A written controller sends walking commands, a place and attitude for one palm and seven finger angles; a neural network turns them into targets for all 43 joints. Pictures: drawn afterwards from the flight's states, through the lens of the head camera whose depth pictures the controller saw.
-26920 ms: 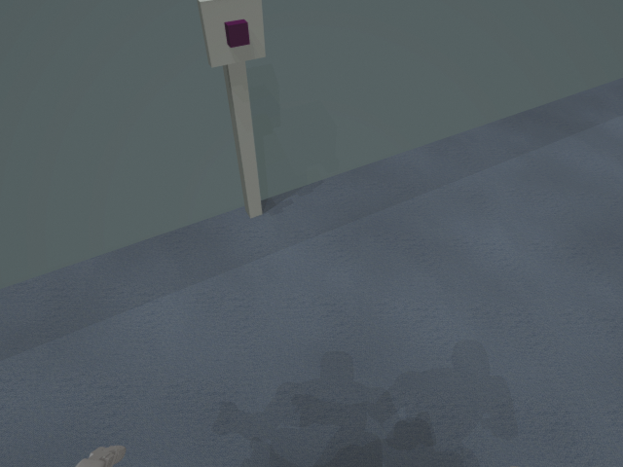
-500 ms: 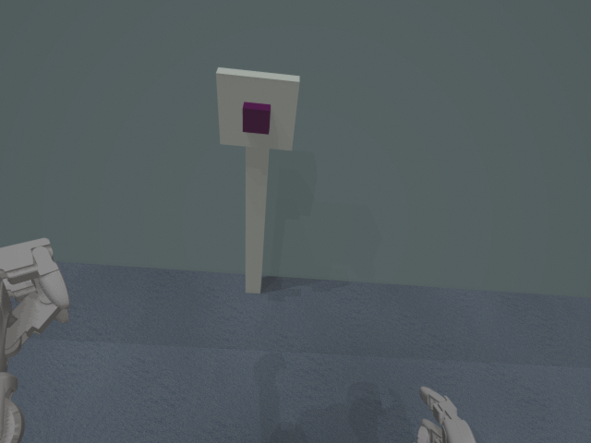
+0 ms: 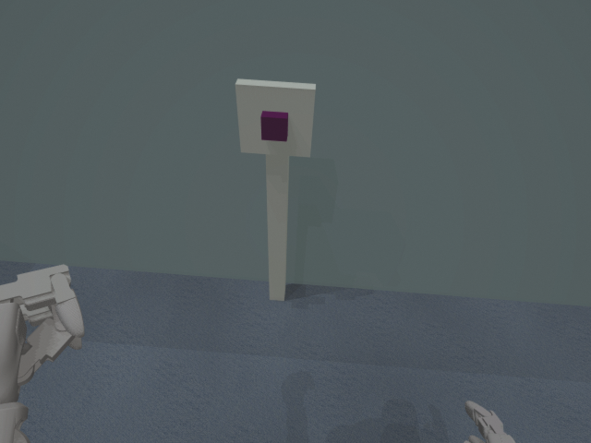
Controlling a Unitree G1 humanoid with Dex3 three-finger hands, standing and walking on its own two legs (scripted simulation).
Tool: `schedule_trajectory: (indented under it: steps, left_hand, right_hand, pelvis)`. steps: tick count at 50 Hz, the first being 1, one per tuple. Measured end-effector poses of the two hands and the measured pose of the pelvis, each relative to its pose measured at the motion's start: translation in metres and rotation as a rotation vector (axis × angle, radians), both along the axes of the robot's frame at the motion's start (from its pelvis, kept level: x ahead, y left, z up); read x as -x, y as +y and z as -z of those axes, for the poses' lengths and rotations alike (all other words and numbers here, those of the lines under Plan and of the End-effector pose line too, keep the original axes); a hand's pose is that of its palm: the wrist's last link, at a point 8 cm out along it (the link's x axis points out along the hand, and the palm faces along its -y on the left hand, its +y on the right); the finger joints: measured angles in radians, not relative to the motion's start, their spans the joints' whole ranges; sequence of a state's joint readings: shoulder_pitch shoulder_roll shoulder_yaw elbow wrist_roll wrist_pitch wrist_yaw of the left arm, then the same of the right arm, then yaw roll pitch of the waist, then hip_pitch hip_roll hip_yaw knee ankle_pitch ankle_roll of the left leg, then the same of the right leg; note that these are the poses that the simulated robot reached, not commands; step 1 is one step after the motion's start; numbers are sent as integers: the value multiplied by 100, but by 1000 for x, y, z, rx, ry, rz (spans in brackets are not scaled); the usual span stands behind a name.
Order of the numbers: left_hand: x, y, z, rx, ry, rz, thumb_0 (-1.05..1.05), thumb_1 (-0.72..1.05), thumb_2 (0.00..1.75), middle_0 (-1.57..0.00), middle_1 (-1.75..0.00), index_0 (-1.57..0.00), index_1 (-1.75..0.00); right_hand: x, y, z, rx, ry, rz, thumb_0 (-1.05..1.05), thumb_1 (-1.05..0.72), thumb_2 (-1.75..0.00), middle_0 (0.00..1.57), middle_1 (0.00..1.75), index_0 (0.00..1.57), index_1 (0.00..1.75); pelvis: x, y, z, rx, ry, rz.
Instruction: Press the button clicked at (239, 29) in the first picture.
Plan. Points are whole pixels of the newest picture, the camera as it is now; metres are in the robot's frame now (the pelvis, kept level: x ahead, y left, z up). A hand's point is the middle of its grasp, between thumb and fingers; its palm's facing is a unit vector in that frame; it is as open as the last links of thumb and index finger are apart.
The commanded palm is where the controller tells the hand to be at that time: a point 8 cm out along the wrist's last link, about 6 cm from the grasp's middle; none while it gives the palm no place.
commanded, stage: stop stepping back and stand still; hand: left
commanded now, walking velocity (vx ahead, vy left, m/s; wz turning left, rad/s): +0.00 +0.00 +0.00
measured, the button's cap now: (274, 125) +0.79 +0.10 +0.04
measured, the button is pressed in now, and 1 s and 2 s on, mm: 0 0 0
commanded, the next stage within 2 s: let the arm hang, fingers relaxed in 0.80 s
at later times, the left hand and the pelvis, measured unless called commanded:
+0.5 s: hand (23, 339) +0.17 +0.27 +0.17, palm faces +0.36 -0.81 -0.46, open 3.1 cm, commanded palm +0.11 +0.31 +0.18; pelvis -0.02 +0.03 +0.01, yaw +0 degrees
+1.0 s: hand (52, 399) +0.16 +0.30 +0.03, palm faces +0.18 -0.85 -0.50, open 3.0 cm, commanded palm none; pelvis -0.04 +0.04 +0.00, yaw +1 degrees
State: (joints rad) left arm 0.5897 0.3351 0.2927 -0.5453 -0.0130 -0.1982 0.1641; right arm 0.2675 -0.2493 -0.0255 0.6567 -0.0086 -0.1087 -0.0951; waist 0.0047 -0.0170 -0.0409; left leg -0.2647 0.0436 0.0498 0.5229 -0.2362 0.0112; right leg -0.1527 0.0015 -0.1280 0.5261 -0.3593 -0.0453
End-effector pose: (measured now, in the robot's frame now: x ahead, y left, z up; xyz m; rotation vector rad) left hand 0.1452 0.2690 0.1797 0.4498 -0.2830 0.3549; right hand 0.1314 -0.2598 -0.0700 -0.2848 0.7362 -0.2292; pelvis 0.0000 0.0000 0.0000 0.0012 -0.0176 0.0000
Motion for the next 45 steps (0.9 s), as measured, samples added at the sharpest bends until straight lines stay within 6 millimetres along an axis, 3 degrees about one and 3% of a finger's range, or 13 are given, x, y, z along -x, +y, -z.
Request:
schedule_trajectory:
  steps: [8,16,27,34,45]
  left_hand:
    - [-18,17,-15,-129,46,31,1,89,90,-130,-149,-131,-150]
    - [-6,21,1,-76,149,38,1,89,90,-130,-149,-130,-150]
    - [20,40,-4,-53,103,-28,1,89,90,-130,-149,-130,-150]
    - [26,43,6,-16,128,-34,1,89,90,-130,-149,-130,-150]
    - [31,48,3,-30,129,-33,1,89,90,-130,-149,-130,-150]
  right_hand:
    - [-24,36,-2,-98,-59,-21,1,-91,-90,20,30,20,30]
    - [-19,61,3,-137,-13,-48,1,-91,-90,20,30,20,30]
    - [-4,61,-2,-87,-11,-62,1,-91,-90,20,30,20,30]
    - [5,58,-8,-65,-21,-52,1,-91,-90,20,30,20,30]
    - [8,64,-7,-65,-9,-60,1,-91,-90,20,30,20,30]
  pelvis:
    - [1,11,-2,-3,17,25]
    - [5,20,-5,6,28,21]
    - [21,28,-8,19,13,5]
    - [29,31,-9,25,13,-2]
    - [31,34,-9,29,13,-7]
